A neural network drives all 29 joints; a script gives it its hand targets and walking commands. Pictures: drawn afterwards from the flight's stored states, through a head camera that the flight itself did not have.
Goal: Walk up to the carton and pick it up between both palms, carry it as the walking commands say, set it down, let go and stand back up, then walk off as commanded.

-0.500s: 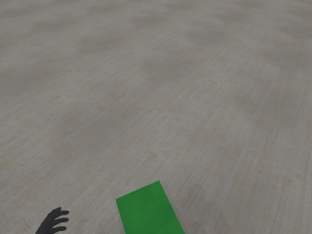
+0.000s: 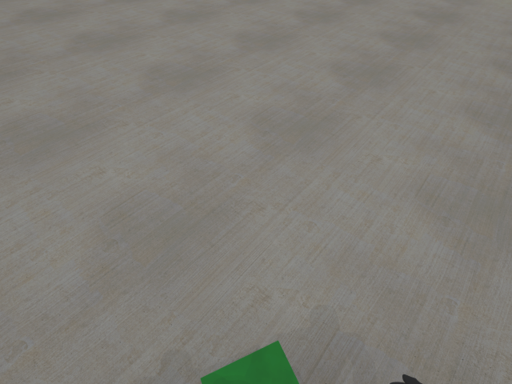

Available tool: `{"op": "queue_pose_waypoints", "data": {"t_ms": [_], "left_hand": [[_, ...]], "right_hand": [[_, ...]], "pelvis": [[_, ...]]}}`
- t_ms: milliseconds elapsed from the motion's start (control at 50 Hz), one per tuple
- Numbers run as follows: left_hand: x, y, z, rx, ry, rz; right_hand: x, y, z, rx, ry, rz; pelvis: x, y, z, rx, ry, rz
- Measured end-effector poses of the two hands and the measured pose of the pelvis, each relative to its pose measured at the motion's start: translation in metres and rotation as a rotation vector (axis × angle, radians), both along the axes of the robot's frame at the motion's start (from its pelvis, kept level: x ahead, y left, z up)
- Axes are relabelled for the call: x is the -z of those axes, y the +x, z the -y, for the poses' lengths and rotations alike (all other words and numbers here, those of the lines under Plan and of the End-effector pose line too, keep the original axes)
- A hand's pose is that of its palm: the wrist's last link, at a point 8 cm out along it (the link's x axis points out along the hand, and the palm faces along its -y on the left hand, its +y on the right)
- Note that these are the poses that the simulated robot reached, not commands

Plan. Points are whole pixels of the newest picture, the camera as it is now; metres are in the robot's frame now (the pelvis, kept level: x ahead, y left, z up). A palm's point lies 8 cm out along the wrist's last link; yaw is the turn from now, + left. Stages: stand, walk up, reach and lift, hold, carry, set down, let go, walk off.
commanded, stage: walk off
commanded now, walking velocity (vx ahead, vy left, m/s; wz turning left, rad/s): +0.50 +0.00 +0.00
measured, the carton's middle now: out of the picture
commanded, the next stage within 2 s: none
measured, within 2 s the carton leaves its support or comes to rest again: neither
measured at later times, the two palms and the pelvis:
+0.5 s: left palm (145, 272) +0.35 +0.22 -0.07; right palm (424, 346) +0.24 -0.31 -0.12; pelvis +0.20 -0.04 -0.01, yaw -1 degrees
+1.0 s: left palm (141, 260) +0.40 +0.25 -0.11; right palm (376, 223) +0.51 -0.28 -0.10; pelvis +0.39 -0.02 +0.00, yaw -1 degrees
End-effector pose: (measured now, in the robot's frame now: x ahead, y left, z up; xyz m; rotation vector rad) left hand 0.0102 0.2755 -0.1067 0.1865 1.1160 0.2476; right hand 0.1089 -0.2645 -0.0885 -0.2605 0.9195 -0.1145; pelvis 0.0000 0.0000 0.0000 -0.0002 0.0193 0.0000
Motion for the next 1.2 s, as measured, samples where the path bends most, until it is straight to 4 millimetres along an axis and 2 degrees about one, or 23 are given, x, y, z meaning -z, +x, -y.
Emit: {"op": "queue_pose_waypoints", "data": {"t_ms": [40, 60, 160, 220, 300, 360, 440, 480, 500, 620, 680, 720, 780, 920, 1000, 1060, 1140, 1200], "left_hand": [[0.013, 0.029, -0.009, 0.022, -0.015, 0.007], [0.014, 0.046, -0.010, 0.036, -0.022, 0.018], [-0.006, 0.149, -0.010, 0.107, -0.036, 0.151], [-0.016, 0.199, -0.003, 0.135, -0.038, 0.208], [-0.029, 0.254, 0.010, 0.169, -0.042, 0.260], [-0.033, 0.290, 0.023, 0.186, -0.034, 0.284], [-0.032, 0.331, 0.046, 0.200, -0.003, 0.293], [-0.032, 0.342, 0.055, 0.183, 0.014, 0.296], [-0.032, 0.341, 0.056, 0.167, 0.021, 0.288], [-0.031, 0.294, 0.060, 0.068, 0.046, 0.093], [-0.034, 0.281, 0.059, 0.035, 0.055, 0.021], [-0.034, 0.280, 0.059, 0.015, 0.056, -0.015], [-0.035, 0.292, 0.057, 0.001, 0.054, -0.037], [-0.021, 0.345, 0.043, -0.014, 0.030, -0.047], [0.001, 0.388, 0.028, 0.000, 0.003, -0.033], [0.003, 0.442, 0.030, 0.040, -0.020, 0.028], [-0.013, 0.529, 0.038, 0.108, -0.025, 0.167], [-0.026, 0.586, 0.051, 0.155, -0.026, 0.254]], "right_hand": [[0.004, 0.015, -0.007, 0.019, -0.020, 0.017], [0.002, 0.018, -0.009, 0.032, -0.022, 0.016], [-0.009, 0.018, -0.011, 0.080, -0.040, -0.046], [-0.011, 0.019, -0.008, 0.107, -0.044, -0.080], [-0.008, 0.037, 0.001, 0.125, -0.034, -0.096], [-0.001, 0.060, 0.011, 0.127, -0.017, -0.099], [0.020, 0.097, 0.032, 0.132, 0.017, -0.095], [0.030, 0.119, 0.040, 0.113, 0.036, -0.101], [0.030, 0.131, 0.043, 0.101, 0.042, -0.103], [0.016, 0.201, 0.056, 0.057, 0.056, -0.075], [0.015, 0.229, 0.055, 0.043, 0.072, -0.080], [0.013, 0.246, 0.054, 0.036, 0.075, -0.086], [0.009, 0.277, 0.050, 0.022, 0.079, -0.072], [0.004, 0.360, 0.032, -0.005, 0.062, -0.016], [0.008, 0.398, 0.020, 0.011, 0.022, 0.024], [0.001, 0.401, 0.022, 0.043, 0.003, 0.020], [0.001, 0.396, 0.027, 0.083, 0.000, -0.033], [0.004, 0.403, 0.035, 0.109, 0.002, -0.053]], "pelvis": [[0.009, 0.019, -0.011, 0.016, -0.011, 0.005], [0.008, 0.027, -0.014, 0.026, -0.009, 0.007], [-0.005, 0.061, -0.021, 0.028, -0.022, 0.002], [-0.009, 0.082, -0.019, 0.027, -0.021, 0.006], [-0.011, 0.112, -0.009, 0.026, -0.010, 0.018], [-0.008, 0.136, 0.003, 0.027, 0.005, 0.018], [0.003, 0.174, 0.026, 0.034, 0.039, 0.024], [0.008, 0.191, 0.038, 0.021, 0.034, 0.023], [0.006, 0.198, 0.043, 0.011, 0.036, 0.020], [-0.009, 0.242, 0.059, 0.004, 0.064, 0.008], [-0.014, 0.261, 0.061, 0.002, 0.073, 0.004], [-0.016, 0.275, 0.061, 0.003, 0.072, 0.002], [-0.018, 0.295, 0.059, 0.003, 0.071, -0.005], [-0.012, 0.352, 0.042, 0.004, 0.045, -0.008], [0.003, 0.390, 0.025, 0.018, 0.013, 0.011], [0.000, 0.411, 0.022, 0.032, 0.014, 0.027], [-0.004, 0.435, 0.023, 0.034, 0.011, 0.032], [-0.005, 0.455, 0.030, 0.033, 0.019, 0.040]]}}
